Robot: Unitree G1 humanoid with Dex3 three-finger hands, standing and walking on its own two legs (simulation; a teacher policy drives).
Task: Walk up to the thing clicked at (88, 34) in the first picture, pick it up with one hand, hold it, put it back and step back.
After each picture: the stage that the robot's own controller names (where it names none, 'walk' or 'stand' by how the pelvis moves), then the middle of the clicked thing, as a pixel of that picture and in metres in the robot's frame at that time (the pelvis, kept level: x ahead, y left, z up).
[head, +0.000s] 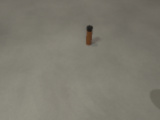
stand; (89, 35) +1.47 -0.12 -0.65
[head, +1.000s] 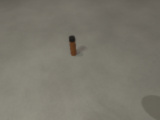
walk; (72, 46) +1.34 +0.16 -0.63
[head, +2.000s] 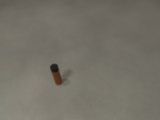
walk; (56, 75) +0.88 +0.29 -0.65
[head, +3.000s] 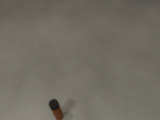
walk; (56, 110) +0.54 +0.25 -0.65
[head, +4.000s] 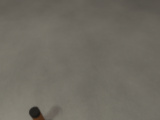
stand; (38, 118) +0.47 +0.37 -0.63
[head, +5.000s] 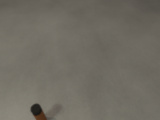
stand; (39, 115) +0.49 +0.32 -0.63
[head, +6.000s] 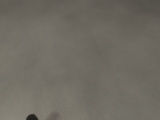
stand; out of the picture +0.43 +0.35 -0.65
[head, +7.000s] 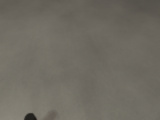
stand; out of the picture +0.44 +0.35 -0.65
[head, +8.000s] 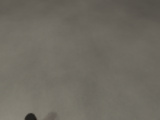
stand; out of the picture +0.45 +0.35 -0.66
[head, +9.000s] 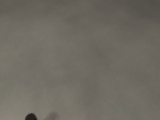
stand; out of the picture +0.45 +0.34 -0.66
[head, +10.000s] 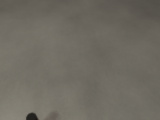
go down; out of the picture +0.44 +0.34 -0.66
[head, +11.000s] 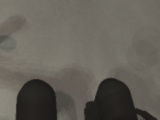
go down; out of the picture +0.52 +0.37 -0.27
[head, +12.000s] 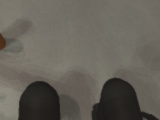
go down; out of the picture +0.53 +0.36 -0.25
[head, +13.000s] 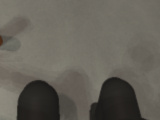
go down; out of the picture +0.53 +0.35 -0.25
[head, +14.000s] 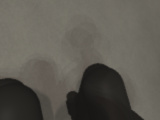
close in; out of the picture +0.49 +0.40 -0.17
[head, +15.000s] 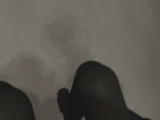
close; out of the picture +0.48 +0.41 -0.16
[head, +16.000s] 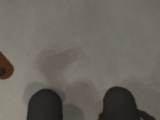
lift; out of the picture +0.38 +0.28 -0.04
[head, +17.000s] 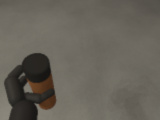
hold; (42, 86) +0.33 +0.14 +0.05
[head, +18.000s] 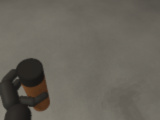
hold; (36, 89) +0.33 +0.16 +0.02
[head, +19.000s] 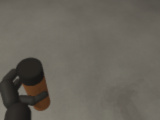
hold; (36, 88) +0.34 +0.16 +0.02
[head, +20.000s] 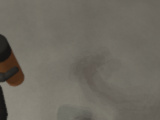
crouch; (6, 64) +0.42 +0.24 -0.02
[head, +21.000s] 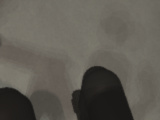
lower; out of the picture +0.53 +0.35 -0.07
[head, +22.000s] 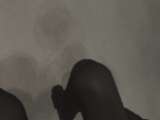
lower; out of the picture +0.47 +0.38 -0.17
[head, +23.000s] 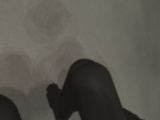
lower; out of the picture +0.48 +0.39 -0.18
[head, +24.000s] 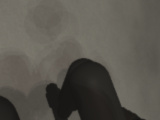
lower; out of the picture +0.48 +0.38 -0.18
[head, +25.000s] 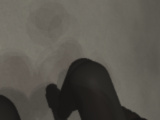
lower; out of the picture +0.47 +0.37 -0.18
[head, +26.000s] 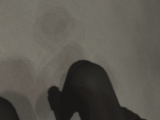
open; out of the picture +0.49 +0.39 -0.19
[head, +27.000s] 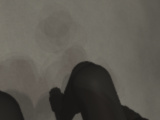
withdraw; out of the picture +0.47 +0.38 -0.20
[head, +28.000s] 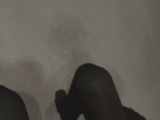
withdraw; out of the picture +0.48 +0.37 -0.21
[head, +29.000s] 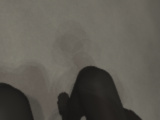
stand; out of the picture +0.49 +0.36 -0.21
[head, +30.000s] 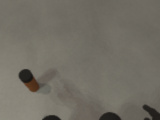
stand; (30, 81) +0.49 +0.29 -0.48
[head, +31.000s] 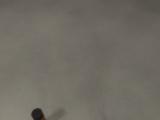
stand; out of the picture +0.46 +0.28 -0.59
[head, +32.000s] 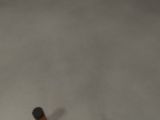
stand; (41, 119) +0.46 +0.28 -0.60
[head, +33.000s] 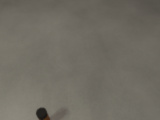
stand; (44, 119) +0.46 +0.28 -0.63
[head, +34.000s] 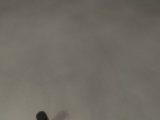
stand; out of the picture +0.45 +0.29 -0.66
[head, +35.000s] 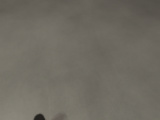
stand; out of the picture +0.44 +0.30 -0.66
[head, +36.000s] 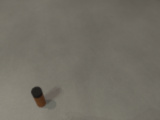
walk; (39, 97) +0.51 +0.26 -0.63
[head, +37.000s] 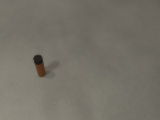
walk; (40, 66) +0.77 +0.31 -0.64
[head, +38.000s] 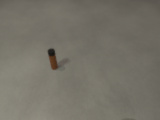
stand; (52, 59) +1.10 +0.34 -0.64
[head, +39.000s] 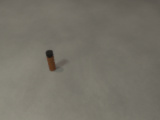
stand; (51, 61) +1.06 +0.29 -0.65
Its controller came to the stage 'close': yes
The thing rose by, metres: 0.65
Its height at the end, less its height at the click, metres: +0.00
